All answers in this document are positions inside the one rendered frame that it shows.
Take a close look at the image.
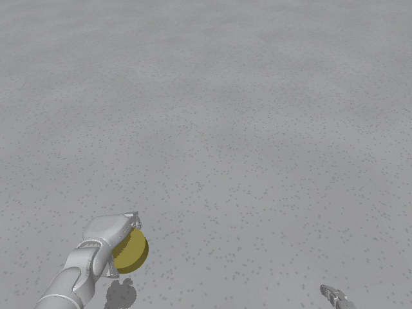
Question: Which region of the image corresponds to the right robot hand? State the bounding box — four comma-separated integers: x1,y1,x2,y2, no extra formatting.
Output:
320,285,357,309

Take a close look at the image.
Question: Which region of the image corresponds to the left robot hand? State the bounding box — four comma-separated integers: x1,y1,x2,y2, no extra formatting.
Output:
82,211,142,279

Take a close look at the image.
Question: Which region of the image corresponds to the tin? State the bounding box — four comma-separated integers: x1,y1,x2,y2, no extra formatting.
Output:
112,227,149,274

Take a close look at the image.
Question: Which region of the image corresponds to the left robot arm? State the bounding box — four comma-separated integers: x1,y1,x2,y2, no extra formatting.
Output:
34,237,111,309

